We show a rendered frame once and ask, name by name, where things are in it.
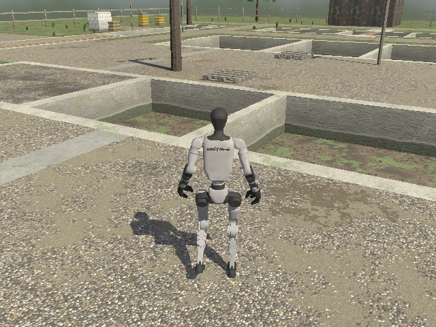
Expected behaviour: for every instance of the humanoid robot head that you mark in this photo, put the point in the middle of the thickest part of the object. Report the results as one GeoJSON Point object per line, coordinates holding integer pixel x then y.
{"type": "Point", "coordinates": [219, 118]}

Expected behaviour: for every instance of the robot right upper arm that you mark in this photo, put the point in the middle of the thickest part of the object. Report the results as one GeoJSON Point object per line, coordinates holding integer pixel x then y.
{"type": "Point", "coordinates": [243, 156]}

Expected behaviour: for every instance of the right robot hand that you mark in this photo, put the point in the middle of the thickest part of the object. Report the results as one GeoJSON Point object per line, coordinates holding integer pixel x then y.
{"type": "Point", "coordinates": [257, 196]}

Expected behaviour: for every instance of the left robot hand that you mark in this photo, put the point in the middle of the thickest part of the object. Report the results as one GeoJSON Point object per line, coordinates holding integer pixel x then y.
{"type": "Point", "coordinates": [180, 191]}

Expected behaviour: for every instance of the left robot forearm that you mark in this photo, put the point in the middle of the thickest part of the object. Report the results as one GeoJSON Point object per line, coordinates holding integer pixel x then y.
{"type": "Point", "coordinates": [185, 178]}

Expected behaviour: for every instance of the robot left shin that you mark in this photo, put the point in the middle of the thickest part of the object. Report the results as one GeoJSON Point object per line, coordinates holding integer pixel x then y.
{"type": "Point", "coordinates": [201, 242]}

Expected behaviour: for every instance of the right robot forearm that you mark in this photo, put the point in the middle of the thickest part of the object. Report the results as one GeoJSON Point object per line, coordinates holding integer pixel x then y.
{"type": "Point", "coordinates": [252, 181]}

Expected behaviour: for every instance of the robot left upper arm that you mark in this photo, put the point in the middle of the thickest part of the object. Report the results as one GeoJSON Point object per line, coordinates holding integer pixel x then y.
{"type": "Point", "coordinates": [196, 144]}

